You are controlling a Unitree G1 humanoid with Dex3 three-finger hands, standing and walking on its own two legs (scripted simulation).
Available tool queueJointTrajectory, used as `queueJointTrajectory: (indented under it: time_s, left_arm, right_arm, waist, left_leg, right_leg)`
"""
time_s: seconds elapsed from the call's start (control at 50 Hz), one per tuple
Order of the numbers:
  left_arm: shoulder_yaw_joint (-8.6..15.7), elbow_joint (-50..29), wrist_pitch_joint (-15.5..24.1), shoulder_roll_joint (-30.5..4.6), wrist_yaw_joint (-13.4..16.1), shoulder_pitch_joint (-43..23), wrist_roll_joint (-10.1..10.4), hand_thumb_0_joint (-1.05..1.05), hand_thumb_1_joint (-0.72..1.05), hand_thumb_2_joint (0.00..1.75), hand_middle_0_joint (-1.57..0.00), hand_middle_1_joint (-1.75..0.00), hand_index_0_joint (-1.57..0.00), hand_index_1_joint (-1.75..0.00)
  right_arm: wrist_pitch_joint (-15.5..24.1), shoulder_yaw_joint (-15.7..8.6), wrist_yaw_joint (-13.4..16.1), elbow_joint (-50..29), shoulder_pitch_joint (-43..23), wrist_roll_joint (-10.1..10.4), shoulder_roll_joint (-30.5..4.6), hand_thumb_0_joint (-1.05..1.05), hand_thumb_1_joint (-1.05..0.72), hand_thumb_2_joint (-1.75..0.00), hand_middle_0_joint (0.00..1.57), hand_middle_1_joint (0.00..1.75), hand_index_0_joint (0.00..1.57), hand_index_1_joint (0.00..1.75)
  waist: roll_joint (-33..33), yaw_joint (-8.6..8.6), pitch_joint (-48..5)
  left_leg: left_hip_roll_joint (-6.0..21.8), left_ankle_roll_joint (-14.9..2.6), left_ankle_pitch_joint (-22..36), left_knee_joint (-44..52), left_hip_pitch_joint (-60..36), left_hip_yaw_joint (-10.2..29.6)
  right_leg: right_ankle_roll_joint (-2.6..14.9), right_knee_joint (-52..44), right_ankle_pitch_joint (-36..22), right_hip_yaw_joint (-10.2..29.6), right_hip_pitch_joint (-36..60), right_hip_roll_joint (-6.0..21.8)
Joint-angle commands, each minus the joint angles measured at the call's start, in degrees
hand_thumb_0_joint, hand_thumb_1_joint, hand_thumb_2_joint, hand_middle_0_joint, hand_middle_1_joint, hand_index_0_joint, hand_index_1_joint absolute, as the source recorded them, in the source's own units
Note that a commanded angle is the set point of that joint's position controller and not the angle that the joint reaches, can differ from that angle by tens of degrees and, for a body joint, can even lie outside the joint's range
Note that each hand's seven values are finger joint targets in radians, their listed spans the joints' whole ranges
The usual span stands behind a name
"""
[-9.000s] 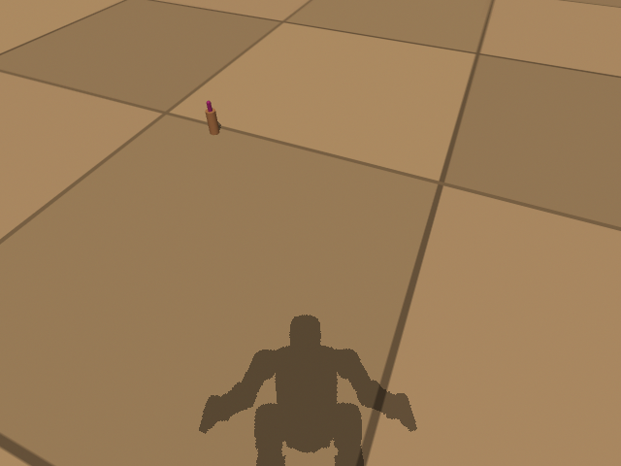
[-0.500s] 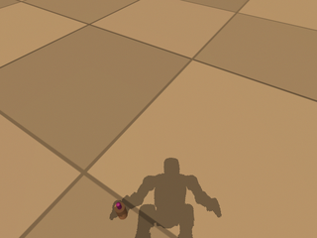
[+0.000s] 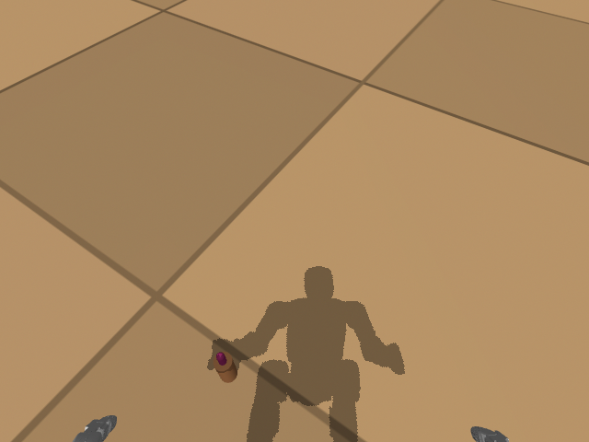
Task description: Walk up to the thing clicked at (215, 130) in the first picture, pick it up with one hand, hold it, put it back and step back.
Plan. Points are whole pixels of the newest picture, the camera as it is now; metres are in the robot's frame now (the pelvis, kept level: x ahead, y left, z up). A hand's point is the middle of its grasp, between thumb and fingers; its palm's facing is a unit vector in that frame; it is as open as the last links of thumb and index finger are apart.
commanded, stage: go down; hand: left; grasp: from the side
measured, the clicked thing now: (224, 365) +0.40 +0.21 -0.68
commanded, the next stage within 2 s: none
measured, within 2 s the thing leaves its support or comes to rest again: neither
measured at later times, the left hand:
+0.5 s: hand out of the picture +0.15 +0.28 -0.20, palm faces +0.06 -0.95 -0.31, open 16.8 cm
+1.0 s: hand (113, 426) +0.18 +0.32 -0.25, palm faces +0.14 -0.96 -0.26, open 17.4 cm
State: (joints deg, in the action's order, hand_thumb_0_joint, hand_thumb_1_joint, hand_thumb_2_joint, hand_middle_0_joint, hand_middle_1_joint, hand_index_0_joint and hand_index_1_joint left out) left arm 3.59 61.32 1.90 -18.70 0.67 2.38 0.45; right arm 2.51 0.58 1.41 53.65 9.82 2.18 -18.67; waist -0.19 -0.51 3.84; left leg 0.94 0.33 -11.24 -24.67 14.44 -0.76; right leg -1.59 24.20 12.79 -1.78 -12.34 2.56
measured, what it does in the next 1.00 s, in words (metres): lowers itself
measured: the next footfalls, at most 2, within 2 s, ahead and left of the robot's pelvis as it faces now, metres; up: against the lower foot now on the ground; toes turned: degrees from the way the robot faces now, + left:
none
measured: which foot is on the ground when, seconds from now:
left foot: down 0.00-1.00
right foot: down 0.00-1.00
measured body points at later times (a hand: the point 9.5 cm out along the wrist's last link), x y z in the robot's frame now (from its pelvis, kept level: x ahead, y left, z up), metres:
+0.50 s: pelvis -0.01 +0.00 -0.07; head +0.08 +0.02 +0.37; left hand +0.15 +0.33 -0.18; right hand +0.14 -0.27 -0.17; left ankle +0.02 +0.12 -0.74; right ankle +0.00 -0.14 -0.74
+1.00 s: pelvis -0.03 +0.00 -0.16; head +0.11 +0.03 +0.27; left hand +0.17 +0.37 -0.23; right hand +0.16 -0.26 -0.24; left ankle +0.02 +0.12 -0.74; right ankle +0.00 -0.14 -0.74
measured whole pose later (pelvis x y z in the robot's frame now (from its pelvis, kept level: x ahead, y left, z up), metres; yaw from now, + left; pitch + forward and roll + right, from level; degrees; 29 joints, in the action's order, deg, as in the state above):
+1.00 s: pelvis -0.03 +0.00 -0.16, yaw +0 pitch +25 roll -3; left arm 25.9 37.8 5.8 -27.1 -17.1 3.9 2.8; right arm 12.3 -0.4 3.1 32.4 9.9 -1.2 -15.9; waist -1.4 -1.4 -9.0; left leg 2.1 1.0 -33.3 -82.7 74.3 2.9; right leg -1.0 81.2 35.3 -2.7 -70.6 2.0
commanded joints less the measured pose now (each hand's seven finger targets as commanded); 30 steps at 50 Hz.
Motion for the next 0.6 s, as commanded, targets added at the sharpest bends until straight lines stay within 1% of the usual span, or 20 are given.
queueJointTrajectory:
  time_s: [0.0, 0.02, 0.04, 0.06, 0.08, 0.12, 0.14, 0.16, 0.18, 0.28, 0.3, 0.32, 0.34, 0.38, 0.42, 0.44, 0.46, 0.5, 0.56, 0.58]
  left_arm:
    - [8.85, -5.25, 1.66, -17.72, -0.23, -11.03, -2.18, 0.00, 0.26, 0.26, -0.01, -0.08, -0.02, -0.07]
    - [9.27, -1.29, 0.78, -16.15, -0.96, -5.16, -3.43, 0.00, 0.22, 0.22, -0.02, -0.07, -0.03, -0.06]
    - [10.30, -0.52, 0.17, -15.25, -1.69, -1.57, -4.29, 0.00, 0.18, 0.21, -0.02, -0.08, -0.03, -0.07]
    - [12.23, -1.86, -0.31, -16.39, -2.13, 1.08, -4.79, 0.00, 0.13, 0.19, -0.03, -0.08, -0.04, -0.07]
    - [12.59, -3.33, -0.69, -16.18, -2.28, 0.42, -4.81, 0.00, 0.06, 0.16, -0.04, -0.08, -0.05, -0.07]
    - [11.66, -6.05, -1.75, -14.66, -2.73, -3.73, -4.77, 0.00, -0.03, 0.14, -0.04, -0.08, -0.05, -0.07]
    - [11.98, -5.51, -2.53, -14.14, -3.10, -2.63, -4.71, 0.00, -0.08, 0.15, -0.05, -0.11, -0.05, -0.10]
    - [12.62, -7.02, -2.75, -14.71, -3.62, -3.28, -4.62, 0.00, -0.14, 0.14, -0.04, -0.09, -0.05, -0.09]
    - [13.61, -7.31, -2.89, -15.16, -4.14, -1.80, -4.36, 0.00, -0.22, 0.11, -0.05, -0.09, -0.06, -0.08]
    - [15.35, -17.80, -2.03, -15.58, -6.93, 1.50, -3.77, 0.00, -0.42, 0.05, -0.07, -0.08, -0.07, -0.08]
    - [15.20, -19.37, -2.08, -15.14, -7.23, 1.71, -3.57, 0.00, -0.44, 0.04, -0.07, -0.08, -0.08, -0.08]
    - [13.86, -26.71, -1.39, -14.50, -7.77, -2.73, -3.15, 0.00, -0.48, 0.03, -0.07, -0.08, -0.08, -0.08]
    - [14.61, -27.84, -1.49, -14.93, -7.71, -2.63, -2.92, 0.00, -0.51, 0.01, -0.08, -0.07, -0.08, -0.07]
    - [16.12, -28.45, -2.41, -14.94, -7.58, 3.32, -2.68, 0.00, -0.55, 0.00, -0.09, -0.07, -0.09, -0.07]
    - [16.72, -32.28, -3.61, -15.90, -7.40, 6.42, -2.77, 0.00, -0.56, 0.00, -0.09, -0.07, -0.09, -0.06]
    - [16.27, -33.47, -4.48, -15.32, -7.51, 7.89, -2.79, 0.00, -0.55, 0.00, -0.09, -0.06, -0.09, -0.06]
    - [16.06, -34.91, -5.32, -15.25, -7.48, 7.95, -2.66, 0.00, -0.57, 0.00, -0.09, -0.07, -0.09, -0.07]
    - [18.89, -35.94, -6.77, -17.71, -7.03, 9.25, -2.46, 0.00, -0.57, 0.00, -0.09, -0.06, -0.09, -0.06]
    - [18.19, -37.67, -8.07, -15.69, -7.32, 10.68, -2.09, 0.00, -0.56, 0.00, -0.08, -0.05, -0.08, -0.05]
    - [18.38, -38.44, -8.12, -16.01, -7.51, 10.30, -1.91, 0.00, -0.55, 0.00, -0.08, -0.06, -0.08, -0.06]
  right_arm:
    - [1.99, -4.39, 1.69, -9.39, 3.73, -0.06, -7.51, 0.00, -0.98, -0.92, 0.20, 0.30, 0.20, 0.30]
    - [1.93, -5.09, 1.37, -9.39, 5.61, -0.78, -7.33, 0.00, -0.98, -0.92, 0.20, 0.30, 0.20, 0.30]
    - [2.02, -5.48, 0.88, -9.97, 6.34, -1.38, -7.04, 0.00, -0.97, -0.92, 0.20, 0.30, 0.20, 0.30]
    - [2.13, -5.80, 0.75, -11.61, 5.73, -1.38, -6.90, 0.00, -0.96, -0.92, 0.20, 0.30, 0.20, 0.30]
    - [2.26, -5.87, 0.73, -13.05, 5.42, -1.40, -6.55, 0.00, -0.95, -0.91, 0.20, 0.30, 0.20, 0.30]
    - [2.39, -5.44, 0.51, -15.05, 3.89, -1.36, -5.65, 0.00, -0.95, -0.91, 0.20, 0.30, 0.20, 0.30]
    - [2.54, -5.33, 0.40, -16.05, 3.34, -1.38, -5.63, 0.00, -0.94, -0.91, 0.20, 0.30, 0.20, 0.30]
    - [2.76, -5.59, 0.22, -17.43, 2.57, -1.25, -5.97, 0.00, -0.94, -0.91, 0.20, 0.30, 0.20, 0.30]
    - [3.00, -5.72, 0.00, -18.08, 2.73, -1.23, -5.88, 0.00, -0.93, -0.91, 0.20, 0.30, 0.20, 0.30]
    - [4.54, -6.54, 0.24, -22.63, 3.70, -1.21, -5.76, 0.00, -0.90, -0.90, 0.20, 0.30, 0.20, 0.30]
    - [4.82, -6.64, 0.45, -23.23, 3.74, -1.25, -5.81, 0.00, -0.90, -0.90, 0.20, 0.30, 0.20, 0.30]
    - [5.22, -6.54, 0.54, -23.55, 3.98, -1.31, -5.34, 0.00, -0.90, -0.90, 0.20, 0.30, 0.20, 0.30]
    - [5.65, -6.54, 0.78, -23.40, 3.89, -1.28, -5.11, 0.00, -0.90, -0.90, 0.20, 0.30, 0.20, 0.30]
    - [6.23, -6.45, 1.15, -24.51, 3.49, -1.25, -5.15, 0.00, -0.90, -0.90, 0.20, 0.30, 0.20, 0.30]
    - [6.54, -6.51, 1.58, -25.44, 3.63, -1.27, -5.27, 0.00, -0.90, -0.90, 0.20, 0.30, 0.20, 0.30]
    - [6.60, -6.41, 1.82, -26.05, 3.85, -1.18, -5.26, 0.00, -0.90, -0.90, 0.20, 0.30, 0.20, 0.30]
    - [6.70, -6.32, 2.00, -26.28, 3.71, -1.20, -5.40, 0.00, -0.90, -0.89, 0.20, 0.30, 0.20, 0.30]
    - [6.99, -5.74, 2.44, -25.87, 3.77, -1.34, -5.08, 0.00, -0.90, -0.89, 0.20, 0.30, 0.20, 0.30]
    - [7.54, -5.61, 2.93, -26.93, 3.39, -1.54, -4.76, 0.00, -0.91, -0.90, 0.20, 0.30, 0.20, 0.30]
    - [7.78, -5.37, 3.23, -27.13, 2.97, -1.69, -4.42, 0.00, -0.91, -0.90, 0.20, 0.30, 0.20, 0.30]
  waist:
    - [0.52, -0.61, -14.47]
    - [-0.21, -0.62, -16.04]
    - [-0.02, 0.95, -17.00]
    - [2.69, 2.45, -19.32]
    - [2.89, 2.21, -19.33]
    - [3.87, 1.63, -17.34]
    - [3.90, 1.60, -15.37]
    - [2.97, 0.82, -15.17]
    - [2.12, 1.33, -15.09]
    - [2.49, 0.41, -20.80]
    - [2.41, -0.27, -21.30]
    - [4.51, -0.64, -22.37]
    - [5.23, -1.04, -22.17]
    - [4.64, -0.49, -21.35]
    - [5.00, -0.29, -23.53]
    - [4.85, -0.87, -24.00]
    - [4.44, -1.12, -23.42]
    - [5.03, -0.64, -23.48]
    - [4.67, -1.49, -23.39]
    - [5.45, -1.48, -21.66]
  left_leg:
    - [-1.17, -0.82, 4.90, -3.91, 1.42, -1.67]
    - [-1.40, -0.95, 5.86, -6.78, 3.84, -1.54]
    - [-1.42, -0.73, 7.54, -8.28, 5.45, -1.25]
    - [-1.70, -0.31, 8.90, -9.18, 5.40, -1.41]
    - [-1.78, -0.25, 8.40, -9.63, 6.40, -1.28]
    - [-1.61, -0.07, 5.85, -10.96, 9.43, -1.05]
    - [-1.34, -0.02, 3.71, -12.00, 11.72, -0.64]
    - [-0.84, -0.15, 2.48, -13.55, 13.32, -0.36]
    - [-0.50, -0.15, 1.36, -14.88, 15.49, 0.09]
    - [-0.22, -0.68, 1.23, -21.73, 18.95, 0.26]
    - [-0.11, -0.73, 1.12, -22.90, 19.43, 0.37]
    - [0.17, -0.51, -0.12, -23.38, 19.10, 0.69]
    - [0.36, -0.37, -1.43, -24.08, 19.46, 0.96]
    - [0.76, -0.39, -3.35, -24.71, 21.19, 1.40]
    - [1.03, -0.36, -2.63, -25.08, 20.80, 1.94]
    - [1.02, -0.40, -2.02, -25.61, 20.53, 1.92]
    - [0.92, -0.46, -2.45, -26.13, 21.25, 2.02]
    - [0.72, -0.57, -2.41, -27.61, 22.79, 1.69]
    - [0.83, -0.66, -1.24, -29.39, 23.92, 1.70]
    - [0.66, -0.66, -3.27, -30.03, 25.46, 1.47]
  right_leg:
    - [2.31, 3.24, -6.71, -0.14, -4.14, -2.32]
    - [2.23, 5.64, -8.12, 0.20, -5.50, -2.23]
    - [2.45, 7.61, -9.00, -0.12, -5.67, -2.38]
    - [2.78, 8.64, -9.49, -0.05, -4.75, -2.40]
    - [2.78, 9.02, -8.77, 0.10, -5.61, -2.50]
    - [2.81, 10.51, -5.94, -0.03, -8.98, -2.56]
    - [2.96, 11.22, -3.38, -0.17, -11.78, -2.77]
    - [3.04, 12.91, -1.84, -0.40, -13.96, -3.01]
    - [3.04, 14.35, -0.29, -0.72, -15.76, -3.19]
    - [2.87, 21.34, -0.65, -0.46, -20.59, -2.80]
    - [2.76, 22.48, -0.69, -0.34, -22.05, -2.84]
    - [2.83, 23.57, 0.66, -0.31, -24.17, -2.96]
    - [2.81, 24.41, 2.28, -0.40, -26.09, -3.00]
    - [2.89, 25.71, 4.31, -0.68, -27.63, -3.08]
    - [2.86, 26.58, 3.89, -0.77, -27.66, -3.11]
    - [2.76, 26.70, 3.15, -0.76, -27.03, -3.03]
    - [2.56, 26.74, 3.27, -0.78, -27.29, -3.06]
    - [2.49, 27.31, 3.07, -0.46, -27.51, -2.78]
    - [2.49, 28.80, 2.24, -0.45, -29.26, -2.76]
    - [2.44, 28.93, 3.87, -0.30, -30.94, -2.73]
